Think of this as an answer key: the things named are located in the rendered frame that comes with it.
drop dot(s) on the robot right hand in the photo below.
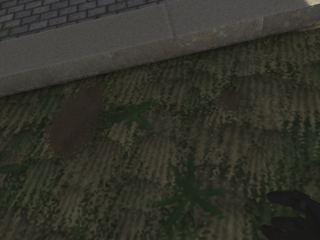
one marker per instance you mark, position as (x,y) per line
(297,228)

